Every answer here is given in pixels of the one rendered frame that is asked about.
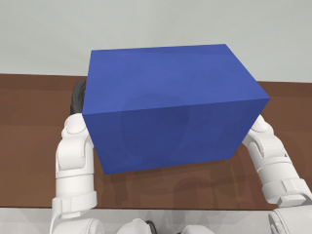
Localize robot left thigh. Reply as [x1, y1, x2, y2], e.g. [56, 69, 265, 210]
[117, 220, 151, 234]

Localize left robot hand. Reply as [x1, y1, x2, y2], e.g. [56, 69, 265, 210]
[70, 78, 87, 116]

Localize robot right upper arm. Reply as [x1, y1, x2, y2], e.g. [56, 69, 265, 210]
[268, 205, 312, 234]

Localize robot left foot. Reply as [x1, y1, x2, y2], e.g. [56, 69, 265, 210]
[145, 220, 157, 234]

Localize left robot forearm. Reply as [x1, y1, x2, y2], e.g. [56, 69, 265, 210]
[49, 113, 98, 234]

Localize robot left upper arm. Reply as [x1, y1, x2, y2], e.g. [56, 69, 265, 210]
[53, 217, 104, 234]

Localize carton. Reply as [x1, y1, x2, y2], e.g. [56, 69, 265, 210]
[82, 44, 271, 175]

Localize pedestal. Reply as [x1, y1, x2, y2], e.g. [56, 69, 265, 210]
[0, 73, 312, 212]

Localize right robot forearm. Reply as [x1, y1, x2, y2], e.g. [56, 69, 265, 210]
[242, 115, 312, 208]

